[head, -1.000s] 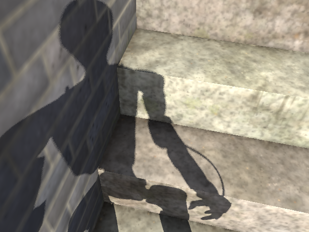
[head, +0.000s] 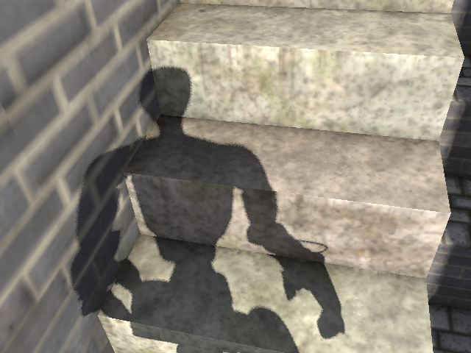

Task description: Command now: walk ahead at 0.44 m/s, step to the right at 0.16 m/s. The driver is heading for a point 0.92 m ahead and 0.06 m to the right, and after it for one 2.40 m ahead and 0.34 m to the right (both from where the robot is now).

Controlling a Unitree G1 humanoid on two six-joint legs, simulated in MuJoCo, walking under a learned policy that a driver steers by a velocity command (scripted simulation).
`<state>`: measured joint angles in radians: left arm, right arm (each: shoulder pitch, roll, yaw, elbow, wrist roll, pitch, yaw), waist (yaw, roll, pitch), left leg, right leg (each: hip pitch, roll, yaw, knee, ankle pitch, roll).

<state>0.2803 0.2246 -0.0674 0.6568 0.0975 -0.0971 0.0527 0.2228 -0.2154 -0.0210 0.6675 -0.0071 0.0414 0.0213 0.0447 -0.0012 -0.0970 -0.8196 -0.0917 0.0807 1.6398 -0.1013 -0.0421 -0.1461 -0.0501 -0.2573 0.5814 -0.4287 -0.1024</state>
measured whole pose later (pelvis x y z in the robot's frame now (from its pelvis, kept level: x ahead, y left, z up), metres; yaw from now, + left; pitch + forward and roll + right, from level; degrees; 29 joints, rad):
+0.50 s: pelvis +0.15 -0.05 +0.02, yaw -4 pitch +7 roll -3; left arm 0.04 0.09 -0.16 0.52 0.00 -0.09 -0.07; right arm 0.50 -0.19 -0.01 0.85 0.00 -0.01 -0.04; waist -0.06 0.01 -0.10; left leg -0.11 0.10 0.12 0.34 -0.33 0.02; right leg -0.98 -0.09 -0.05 1.93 -0.47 0.02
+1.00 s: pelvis +0.35 -0.10 +0.18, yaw -4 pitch +9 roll +2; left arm -0.34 0.27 -0.02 0.43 0.02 -0.13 -0.08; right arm 0.61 -0.24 -0.03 1.00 0.02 -0.08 -0.08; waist -0.22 0.17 0.23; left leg -0.30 -0.15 -0.06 0.85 -0.43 0.08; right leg -0.54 0.08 -0.02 1.12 -0.72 0.22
